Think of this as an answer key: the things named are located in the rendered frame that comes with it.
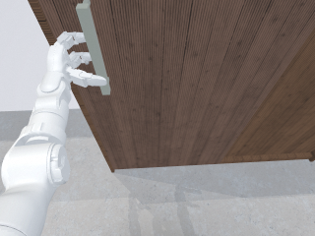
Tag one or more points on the robot left forearm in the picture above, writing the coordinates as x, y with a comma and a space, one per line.
49, 116

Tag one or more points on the handle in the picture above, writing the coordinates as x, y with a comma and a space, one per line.
88, 27

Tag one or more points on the robot left upper arm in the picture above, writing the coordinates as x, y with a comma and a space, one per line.
31, 175

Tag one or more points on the wardrobe door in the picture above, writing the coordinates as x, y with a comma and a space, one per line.
285, 121
185, 76

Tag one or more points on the left robot hand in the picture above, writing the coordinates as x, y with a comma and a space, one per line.
58, 60

